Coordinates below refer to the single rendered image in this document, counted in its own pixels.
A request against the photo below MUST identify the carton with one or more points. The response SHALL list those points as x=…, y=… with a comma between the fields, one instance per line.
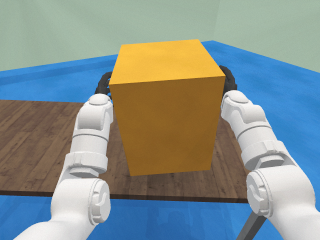
x=167, y=98

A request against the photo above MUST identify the robot left hand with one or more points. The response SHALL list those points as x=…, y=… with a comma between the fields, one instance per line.
x=103, y=84

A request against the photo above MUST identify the robot right hand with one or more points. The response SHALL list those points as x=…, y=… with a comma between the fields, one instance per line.
x=229, y=84

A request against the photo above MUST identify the left robot upper arm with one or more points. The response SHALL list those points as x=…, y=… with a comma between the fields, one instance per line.
x=78, y=206

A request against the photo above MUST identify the right robot upper arm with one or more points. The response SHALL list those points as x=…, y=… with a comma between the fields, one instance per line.
x=284, y=196

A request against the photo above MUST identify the table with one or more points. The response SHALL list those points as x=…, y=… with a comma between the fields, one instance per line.
x=35, y=137

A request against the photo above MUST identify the robot right forearm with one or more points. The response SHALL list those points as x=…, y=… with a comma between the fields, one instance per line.
x=259, y=145

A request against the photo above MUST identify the robot left forearm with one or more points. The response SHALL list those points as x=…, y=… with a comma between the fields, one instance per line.
x=87, y=157

